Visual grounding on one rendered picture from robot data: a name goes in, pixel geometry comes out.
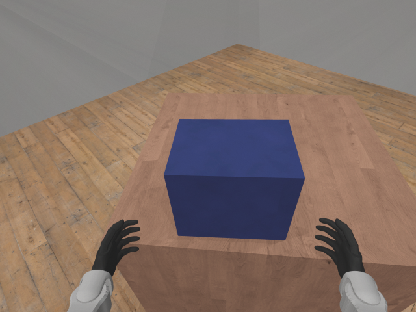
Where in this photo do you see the left robot forearm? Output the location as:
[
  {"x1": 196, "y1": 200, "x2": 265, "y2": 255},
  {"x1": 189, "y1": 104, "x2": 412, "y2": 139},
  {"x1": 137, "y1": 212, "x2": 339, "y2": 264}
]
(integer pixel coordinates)
[{"x1": 67, "y1": 270, "x2": 114, "y2": 312}]

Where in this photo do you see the robot right hand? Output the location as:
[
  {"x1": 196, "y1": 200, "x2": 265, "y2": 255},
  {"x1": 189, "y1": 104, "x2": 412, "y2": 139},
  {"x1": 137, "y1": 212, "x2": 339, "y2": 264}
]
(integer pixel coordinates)
[{"x1": 315, "y1": 218, "x2": 365, "y2": 279}]

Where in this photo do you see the right robot forearm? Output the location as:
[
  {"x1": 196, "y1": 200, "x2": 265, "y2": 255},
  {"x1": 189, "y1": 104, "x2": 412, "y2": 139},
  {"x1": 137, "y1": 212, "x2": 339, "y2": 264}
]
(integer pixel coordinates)
[{"x1": 339, "y1": 271, "x2": 387, "y2": 312}]

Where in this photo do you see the pedestal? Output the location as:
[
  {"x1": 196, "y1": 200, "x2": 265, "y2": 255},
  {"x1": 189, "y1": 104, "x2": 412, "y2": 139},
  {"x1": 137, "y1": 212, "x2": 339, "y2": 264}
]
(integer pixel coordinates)
[{"x1": 101, "y1": 93, "x2": 416, "y2": 312}]

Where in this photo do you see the carton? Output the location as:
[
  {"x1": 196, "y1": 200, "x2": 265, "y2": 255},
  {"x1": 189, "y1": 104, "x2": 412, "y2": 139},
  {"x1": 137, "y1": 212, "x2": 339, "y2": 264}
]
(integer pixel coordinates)
[{"x1": 164, "y1": 119, "x2": 305, "y2": 241}]

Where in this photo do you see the robot left hand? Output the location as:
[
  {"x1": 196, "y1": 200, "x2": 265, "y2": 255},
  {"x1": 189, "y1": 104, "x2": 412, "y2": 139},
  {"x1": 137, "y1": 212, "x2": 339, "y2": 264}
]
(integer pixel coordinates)
[{"x1": 92, "y1": 220, "x2": 140, "y2": 276}]

